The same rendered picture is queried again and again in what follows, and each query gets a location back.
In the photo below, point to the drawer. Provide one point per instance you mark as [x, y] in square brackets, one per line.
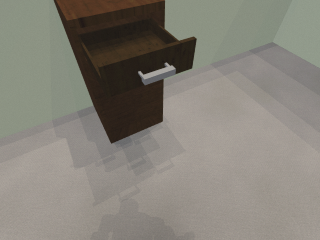
[116, 54]

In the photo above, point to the handle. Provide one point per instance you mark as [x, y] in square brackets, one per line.
[157, 75]

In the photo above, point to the cabinet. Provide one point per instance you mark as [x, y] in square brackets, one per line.
[132, 111]

